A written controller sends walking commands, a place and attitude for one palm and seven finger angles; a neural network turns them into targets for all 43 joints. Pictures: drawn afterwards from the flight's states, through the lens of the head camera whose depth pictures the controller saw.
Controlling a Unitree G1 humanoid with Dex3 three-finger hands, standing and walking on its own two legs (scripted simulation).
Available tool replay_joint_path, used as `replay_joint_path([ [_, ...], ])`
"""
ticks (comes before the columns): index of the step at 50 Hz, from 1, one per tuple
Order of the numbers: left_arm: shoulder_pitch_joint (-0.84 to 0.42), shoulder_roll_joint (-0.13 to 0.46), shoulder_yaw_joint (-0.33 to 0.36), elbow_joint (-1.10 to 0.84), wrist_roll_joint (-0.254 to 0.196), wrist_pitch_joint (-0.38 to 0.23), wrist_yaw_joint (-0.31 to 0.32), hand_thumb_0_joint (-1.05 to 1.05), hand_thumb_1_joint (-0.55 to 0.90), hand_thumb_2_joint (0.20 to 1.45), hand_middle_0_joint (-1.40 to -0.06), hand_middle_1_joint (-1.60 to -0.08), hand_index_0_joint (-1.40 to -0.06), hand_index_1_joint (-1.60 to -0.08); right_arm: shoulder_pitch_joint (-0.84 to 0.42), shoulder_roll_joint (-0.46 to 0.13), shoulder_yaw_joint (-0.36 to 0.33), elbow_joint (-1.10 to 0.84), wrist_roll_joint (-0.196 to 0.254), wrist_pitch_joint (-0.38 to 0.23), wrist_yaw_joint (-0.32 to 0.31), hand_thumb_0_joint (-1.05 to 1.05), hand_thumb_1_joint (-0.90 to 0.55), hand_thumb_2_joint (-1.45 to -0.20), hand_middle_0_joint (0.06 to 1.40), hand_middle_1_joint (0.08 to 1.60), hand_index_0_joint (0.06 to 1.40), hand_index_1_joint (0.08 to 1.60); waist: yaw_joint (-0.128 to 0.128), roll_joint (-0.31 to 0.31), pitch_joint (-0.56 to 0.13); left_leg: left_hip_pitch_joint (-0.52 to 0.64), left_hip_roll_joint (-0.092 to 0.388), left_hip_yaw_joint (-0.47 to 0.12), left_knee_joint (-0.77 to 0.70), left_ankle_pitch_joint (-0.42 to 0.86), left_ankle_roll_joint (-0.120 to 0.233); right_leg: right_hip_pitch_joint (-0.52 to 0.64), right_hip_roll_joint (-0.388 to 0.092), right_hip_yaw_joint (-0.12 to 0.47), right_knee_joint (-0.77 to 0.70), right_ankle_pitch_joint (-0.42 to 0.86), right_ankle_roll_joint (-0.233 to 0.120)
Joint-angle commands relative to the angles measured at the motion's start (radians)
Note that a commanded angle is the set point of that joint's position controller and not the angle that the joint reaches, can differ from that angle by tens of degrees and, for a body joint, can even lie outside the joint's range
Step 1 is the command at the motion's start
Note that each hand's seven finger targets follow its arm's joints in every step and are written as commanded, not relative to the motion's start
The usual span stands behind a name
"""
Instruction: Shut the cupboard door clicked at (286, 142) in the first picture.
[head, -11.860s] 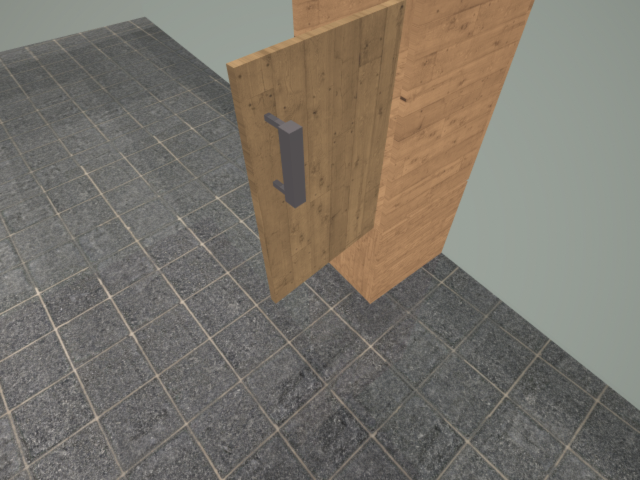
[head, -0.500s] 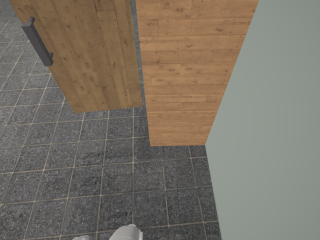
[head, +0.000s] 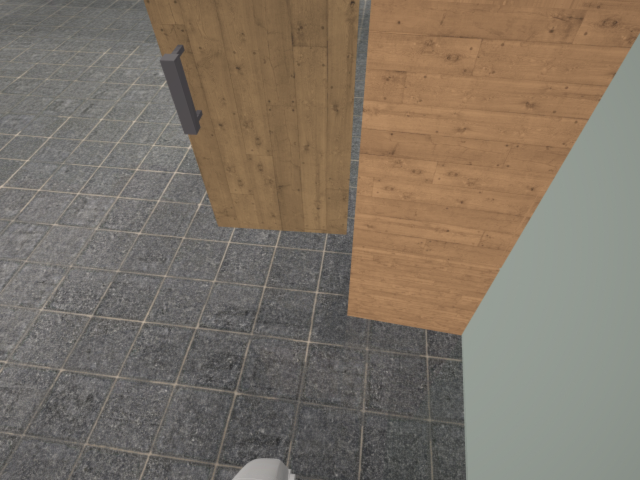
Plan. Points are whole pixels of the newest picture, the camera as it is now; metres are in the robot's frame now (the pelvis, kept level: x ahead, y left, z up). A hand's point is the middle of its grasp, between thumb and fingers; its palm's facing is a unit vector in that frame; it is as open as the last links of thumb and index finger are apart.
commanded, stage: take the last steps up to it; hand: left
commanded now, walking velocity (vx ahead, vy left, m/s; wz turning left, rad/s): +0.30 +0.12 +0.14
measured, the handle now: (185, 90) +0.75 +0.33 +0.09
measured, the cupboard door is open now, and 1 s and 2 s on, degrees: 96 96 96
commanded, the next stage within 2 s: come to a stop and stand still in 0.62 s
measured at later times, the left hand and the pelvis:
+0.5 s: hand (175, 429) +0.20 +0.25 -0.16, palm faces +0.06 -0.98 -0.20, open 7.4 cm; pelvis +0.14 +0.06 +0.00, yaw +1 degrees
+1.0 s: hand (172, 391) +0.27 +0.28 -0.19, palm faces +0.08 -0.98 -0.21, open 7.3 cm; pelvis +0.27 +0.09 -0.01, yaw +0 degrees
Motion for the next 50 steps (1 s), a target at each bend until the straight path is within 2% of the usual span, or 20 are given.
replay_joint_path([
  [1,0.046,0.173,0.039,-0.019,0.005,-0.042,0.014,0.000,0.900,0.900,-0.200,-0.300,-0.200,-0.300,-0.093,-0.046,-0.015,-0.105,0.005,-0.041,0.017,0.000,-0.900,-0.900,0.200,0.300,0.200,0.300,0.011,-0.167,0.015,-0.114,0.055,0.036,-0.119,0.060,-0.027,0.100,-0.262,0.178,-0.348,0.020,-0.103],
  [6,0.115,0.196,0.042,0.053,0.010,-0.039,0.009,0.000,0.900,0.900,-0.200,-0.300,-0.200,-0.300,-0.112,-0.007,0.003,-0.105,0.008,-0.066,0.023,0.000,-0.900,-0.900,0.200,0.300,0.200,0.300,0.043,-0.209,-0.001,0.008,0.018,0.109,-0.407,0.030,-0.012,0.146,-0.273,0.113,-0.283,0.136,-0.105],
  [9,0.066,0.185,0.043,0.061,0.004,-0.031,0.006,0.000,0.900,0.900,-0.200,-0.300,-0.200,-0.300,0.041,-0.033,0.003,-0.052,0.004,-0.088,0.010,0.000,-0.900,-0.900,0.200,0.300,0.200,0.300,-0.034,-0.164,-0.037,0.310,-0.026,0.167,-0.620,0.113,0.009,0.005,-0.209,0.033,-0.141,0.130,-0.061],
  [10,0.058,0.149,0.035,0.050,0.000,-0.030,-0.001,0.000,0.900,0.900,-0.200,-0.300,-0.200,-0.300,0.162,-0.098,-0.012,-0.016,0.001,-0.098,-0.005,0.000,-0.900,-0.900,0.200,0.300,0.200,0.300,-0.088,-0.020,-0.093,0.523,0.036,0.090,-0.642,0.083,0.043,-0.131,-0.160,-0.018,0.058,0.133,-0.029],
  [11,0.055,0.075,0.023,0.017,-0.006,-0.027,-0.008,0.000,0.900,0.900,-0.200,-0.300,-0.200,-0.300,0.309,-0.208,-0.043,0.017,-0.012,-0.105,-0.024,0.000,-0.900,-0.900,0.200,0.300,0.200,0.300,-0.144,0.248,-0.175,0.692,0.297,-0.269,-0.703,0.061,0.149,-0.355,-0.031,-0.103,0.350,-0.130,0.022],
  [12,-0.054,0.059,0.006,-0.038,-0.003,-0.031,-0.004,0.000,0.900,0.900,-0.200,-0.300,-0.200,-0.300,0.405,-0.232,-0.042,0.037,-0.006,-0.098,-0.044,0.000,-0.900,-0.900,0.200,0.300,0.200,0.300,-0.174,0.237,-0.141,0.679,0.388,-0.367,-0.768,0.170,0.232,-0.475,0.000,-0.026,0.562,-0.279,0.007],
  [14,-0.117,0.049,0.010,-0.027,-0.005,-0.027,0.000,0.000,0.900,0.900,-0.200,-0.300,-0.200,-0.300,0.290,-0.158,-0.021,0.030,-0.005,-0.108,-0.057,0.000,-0.900,-0.900,0.200,0.300,0.200,0.300,-0.120,0.217,-0.060,0.515,0.361,-0.292,-0.786,0.233,0.246,-0.525,-0.064,0.079,0.719,-0.175,-0.011],
  [17,-0.066,0.036,0.009,0.016,-0.001,-0.006,-0.013,0.000,0.900,0.900,-0.200,-0.300,-0.200,-0.300,0.178,-0.084,0.003,0.018,-0.006,-0.125,-0.058,0.000,-0.900,-0.900,0.200,0.300,0.200,0.300,-0.044,0.126,0.006,0.337,0.289,-0.120,-0.835,0.244,0.196,-0.374,-0.080,0.070,0.560,-0.089,-0.013],
  [25,-0.004,0.044,0.020,0.018,0.004,0.001,-0.016,0.000,0.900,0.900,-0.200,-0.300,-0.200,-0.300,0.142,-0.087,-0.001,0.055,-0.002,-0.110,-0.047,0.000,-0.900,-0.900,0.200,0.300,0.200,0.300,0.032,0.021,0.007,0.169,0.197,0.016,-0.741,0.041,0.142,0.049,0.010,-0.019,0.069,0.064,-0.011],
  [26,0.061,0.084,0.033,0.037,0.007,-0.005,-0.010,0.000,0.900,0.900,-0.200,-0.300,-0.200,-0.300,0.136,-0.065,0.003,0.059,0.004,-0.109,-0.045,0.000,-0.900,-0.900,0.200,0.300,0.200,0.300,0.066,-0.045,0.004,0.084,0.129,0.058,-0.609,-0.008,0.104,0.181,-0.019,0.046,-0.016,0.034,-0.025],
  [27,0.143,0.171,0.050,0.054,0.012,-0.018,-0.002,0.000,0.900,0.900,-0.200,-0.300,-0.200,-0.300,0.154,-0.013,0.010,0.044,0.013,-0.106,-0.036,0.000,-0.900,-0.900,0.200,0.300,0.200,0.300,0.095,-0.245,-0.013,-0.079,0.007,0.146,-0.356,-0.113,0.047,0.307,-0.218,0.327,-0.177,-0.072,-0.102],
  [28,0.198,0.239,0.061,0.056,0.000,-0.017,0.005,0.000,0.900,0.900,-0.200,-0.300,-0.200,-0.300,0.141,-0.026,0.008,0.014,0.009,-0.102,-0.031,0.000,-0.900,-0.900,0.200,0.300,0.200,0.300,0.108,-0.336,-0.037,-0.151,-0.009,0.126,-0.104,-0.295,0.025,0.306,-0.401,0.580,-0.335,-0.153,-0.206],
  [29,0.144,0.205,0.052,0.044,-0.006,-0.024,0.014,0.000,0.900,0.900,-0.200,-0.300,-0.200,-0.300,0.108,-0.060,-0.002,0.026,0.006,-0.095,-0.033,0.000,-0.900,-0.900,0.200,0.300,0.200,0.300,0.083,-0.277,0.007,-0.154,0.043,0.023,0.021,-0.209,0.023,0.182,-0.391,0.601,-0.369,-0.238,-0.223],
  [34,0.002,0.088,0.023,0.018,-0.006,-0.054,0.018,0.000,0.900,0.900,-0.200,-0.300,-0.200,-0.300,0.156,0.029,0.009,0.070,0.002,-0.082,-0.023,0.000,-0.900,-0.900,0.200,0.300,0.200,0.300,-0.020,-0.116,-0.042,-0.039,0.095,0.039,-0.107,0.043,-0.019,0.077,-0.240,0.173,-0.311,0.316,-0.157],
  [40,-0.008,0.118,0.017,0.064,-0.007,-0.037,0.030,0.000,0.900,0.900,-0.200,-0.300,-0.200,-0.300,0.126,0.053,0.029,0.063,0.015,-0.077,-0.035,0.000,-0.900,-0.900,0.200,0.300,0.200,0.300,-0.019,-0.151,-0.092,0.116,0.017,0.105,-0.453,0.127,-0.045,0.140,-0.178,0.066,-0.136,0.803,-0.132],
  [42,-0.030,0.128,0.015,0.071,-0.009,-0.017,0.039,0.000,0.900,0.900,-0.200,-0.300,-0.200,-0.300,0.144,0.025,0.022,0.071,0.017,-0.074,-0.042,0.000,-0.900,-0.900,0.200,0.300,0.200,0.300,-0.042,-0.144,-0.089,0.255,0.025,0.093,-0.601,0.331,-0.035,0.060,-0.147,0.044,-0.056,0.683,-0.082],
  [44,0.036,0.081,0.003,0.062,-0.016,0.007,0.049,0.000,0.900,0.900,-0.200,-0.300,-0.200,-0.300,0.166,-0.090,0.003,0.062,0.015,-0.078,-0.055,0.000,-0.900,-0.900,0.200,0.300,0.200,0.300,-0.033,0.079,-0.128,0.400,0.241,-0.082,-0.584,0.904,0.069,-0.071,-0.055,0.002,0.041,0.230,0.003],
  [46,0.062,0.055,-0.002,0.043,-0.015,0.038,0.053,0.000,0.900,0.900,-0.200,-0.300,-0.200,-0.300,0.162,-0.145,-0.012,0.050,0.012,-0.061,-0.070,0.000,-0.900,-0.900,0.200,0.300,0.200,0.300,-0.043,0.180,-0.095,0.349,0.362,-0.170,-0.651,0.985,0.185,-0.121,0.035,0.011,0.258,-0.287,0.021],
  [47,0.043,0.060,-0.001,0.038,-0.018,0.050,0.049,0.000,0.900,0.900,-0.200,-0.300,-0.200,-0.300,0.147,-0.147,-0.009,0.045,0.008,-0.057,-0.084,0.000,-0.900,-0.900,0.200,0.300,0.200,0.300,-0.051,0.266,-0.071,0.324,0.379,-0.184,-0.660,1.046,0.223,-0.158,0.040,0.050,0.397,-0.343,0.020],
  [50,0.003,0.080,0.021,0.021,-0.019,0.061,0.043,0.000,0.900,0.900,-0.200,-0.300,-0.200,-0.300,0.110,-0.153,-0.021,0.014,0.002,-0.049,-0.095,0.000,-0.900,-0.900,0.200,0.300,0.200,0.300,-0.062,0.156,-0.147,0.370,0.378,-0.173,-0.622,1.002,0.249,-0.231,0.042,0.122,0.570,-0.317,0.018],
])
